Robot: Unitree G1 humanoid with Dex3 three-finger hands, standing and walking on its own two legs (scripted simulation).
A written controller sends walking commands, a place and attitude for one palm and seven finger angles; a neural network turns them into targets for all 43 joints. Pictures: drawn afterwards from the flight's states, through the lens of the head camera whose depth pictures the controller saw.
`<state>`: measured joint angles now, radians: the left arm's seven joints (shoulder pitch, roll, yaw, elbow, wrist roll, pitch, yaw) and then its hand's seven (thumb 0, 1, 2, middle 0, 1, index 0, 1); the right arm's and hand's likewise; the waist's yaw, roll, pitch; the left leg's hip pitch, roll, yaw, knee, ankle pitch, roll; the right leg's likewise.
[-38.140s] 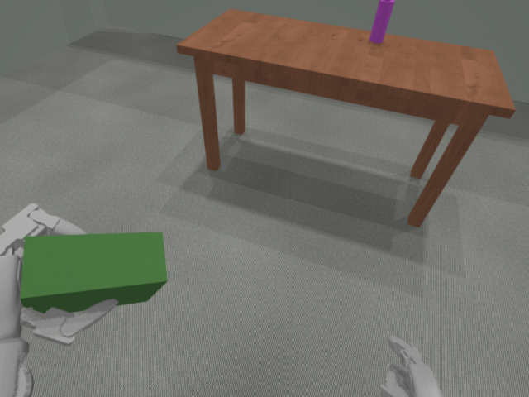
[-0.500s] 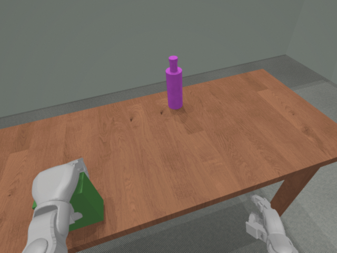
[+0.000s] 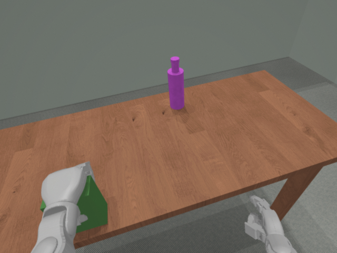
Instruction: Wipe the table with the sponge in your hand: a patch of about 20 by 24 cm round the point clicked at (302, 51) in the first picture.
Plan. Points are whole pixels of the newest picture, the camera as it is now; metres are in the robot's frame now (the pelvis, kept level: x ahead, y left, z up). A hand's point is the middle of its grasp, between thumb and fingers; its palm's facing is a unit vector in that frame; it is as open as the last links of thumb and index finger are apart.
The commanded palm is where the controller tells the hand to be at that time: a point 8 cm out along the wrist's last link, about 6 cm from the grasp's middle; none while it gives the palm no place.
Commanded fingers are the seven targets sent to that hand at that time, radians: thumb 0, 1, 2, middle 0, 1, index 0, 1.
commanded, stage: wipe forward along the first lane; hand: left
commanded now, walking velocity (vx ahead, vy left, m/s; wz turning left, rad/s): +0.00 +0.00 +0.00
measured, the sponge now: (81, 210) +0.20 +0.27 -0.02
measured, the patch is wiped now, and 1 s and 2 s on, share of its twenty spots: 0.05 0.15 0.30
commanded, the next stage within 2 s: slide across to the middle lane in 1.54 s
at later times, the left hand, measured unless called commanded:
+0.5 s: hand (77, 176) +0.26 +0.30 +0.04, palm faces -0.08 -0.05 -1.00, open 10.3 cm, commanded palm +0.24 +0.30 +0.08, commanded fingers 0.00 0.10 1.30 -1.20 -1.60 -1.20 -1.60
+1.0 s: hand (76, 159) +0.31 +0.33 +0.04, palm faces -0.10 -0.02 -0.99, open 10.2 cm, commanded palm +0.30 +0.32 +0.08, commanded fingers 0.00 0.10 1.30 -1.20 -1.60 -1.20 -1.60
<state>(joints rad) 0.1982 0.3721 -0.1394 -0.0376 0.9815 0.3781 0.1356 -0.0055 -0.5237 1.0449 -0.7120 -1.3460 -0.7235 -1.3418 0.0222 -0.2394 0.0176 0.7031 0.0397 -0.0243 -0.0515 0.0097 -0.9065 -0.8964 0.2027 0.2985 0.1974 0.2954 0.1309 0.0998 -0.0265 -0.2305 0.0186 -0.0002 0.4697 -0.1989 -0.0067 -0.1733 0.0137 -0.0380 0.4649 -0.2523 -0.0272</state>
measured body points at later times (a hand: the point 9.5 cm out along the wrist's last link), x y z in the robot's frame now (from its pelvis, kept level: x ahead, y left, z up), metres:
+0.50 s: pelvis -0.01 -0.01 +0.00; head -0.01 -0.05 +0.44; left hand +0.26 +0.29 +0.09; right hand +0.20 -0.25 -0.11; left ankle +0.04 +0.13 -0.74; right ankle +0.00 -0.10 -0.74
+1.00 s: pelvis -0.01 +0.00 -0.01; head +0.01 -0.03 +0.44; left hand +0.31 +0.32 +0.09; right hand +0.17 -0.26 -0.13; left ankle +0.04 +0.13 -0.74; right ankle +0.00 -0.10 -0.74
